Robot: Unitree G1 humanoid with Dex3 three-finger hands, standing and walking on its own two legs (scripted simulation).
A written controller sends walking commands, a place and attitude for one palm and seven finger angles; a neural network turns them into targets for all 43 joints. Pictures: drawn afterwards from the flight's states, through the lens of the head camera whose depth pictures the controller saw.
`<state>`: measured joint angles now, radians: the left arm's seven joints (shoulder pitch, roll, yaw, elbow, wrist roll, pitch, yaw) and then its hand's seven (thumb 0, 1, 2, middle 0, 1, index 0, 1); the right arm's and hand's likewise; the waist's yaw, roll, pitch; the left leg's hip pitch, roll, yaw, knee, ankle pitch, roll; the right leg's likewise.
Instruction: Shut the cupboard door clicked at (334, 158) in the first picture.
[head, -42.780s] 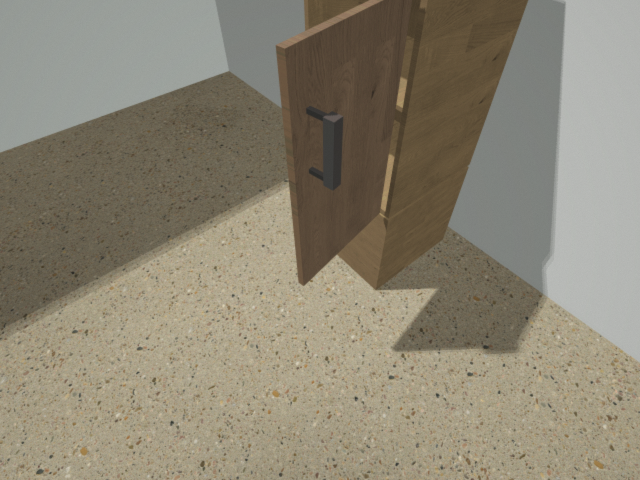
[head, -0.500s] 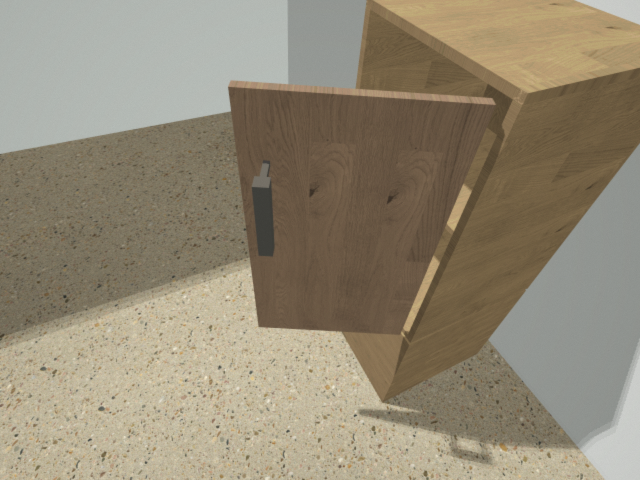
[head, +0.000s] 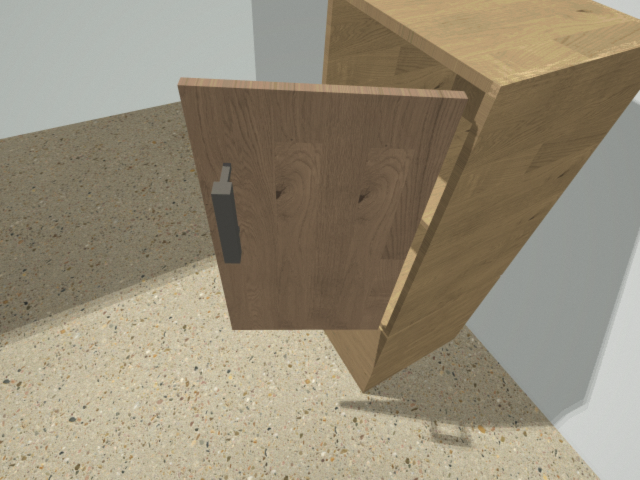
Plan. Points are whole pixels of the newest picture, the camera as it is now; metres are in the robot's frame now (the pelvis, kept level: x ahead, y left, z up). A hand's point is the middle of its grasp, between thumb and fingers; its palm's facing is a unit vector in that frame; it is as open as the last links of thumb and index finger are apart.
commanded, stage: shuffle to correct the standing spot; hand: left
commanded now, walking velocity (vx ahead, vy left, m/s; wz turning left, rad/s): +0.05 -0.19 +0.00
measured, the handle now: (229, 215) +0.45 +0.15 +0.06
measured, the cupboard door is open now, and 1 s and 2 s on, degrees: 62 62 62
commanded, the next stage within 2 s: come to a stop and stand still in 0.08 s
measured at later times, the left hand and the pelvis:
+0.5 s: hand out of the picture +0.14 +0.09 -0.19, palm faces +0.02 -0.99 -0.13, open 7.3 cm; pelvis +0.03 -0.07 -0.02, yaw +1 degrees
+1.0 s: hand out of the picture -0.03 +0.16 -0.18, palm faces +0.06 -0.96 -0.27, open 7.4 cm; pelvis -0.03 -0.04 -0.01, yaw +1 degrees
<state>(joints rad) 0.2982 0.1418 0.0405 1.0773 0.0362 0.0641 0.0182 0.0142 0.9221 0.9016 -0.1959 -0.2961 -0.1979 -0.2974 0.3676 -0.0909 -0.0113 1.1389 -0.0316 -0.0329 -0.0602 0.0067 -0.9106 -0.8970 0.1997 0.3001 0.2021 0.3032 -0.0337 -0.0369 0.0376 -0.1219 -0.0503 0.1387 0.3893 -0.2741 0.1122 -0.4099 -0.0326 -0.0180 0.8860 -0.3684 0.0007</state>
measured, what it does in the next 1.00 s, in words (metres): steps on the spot: right foot, then left foot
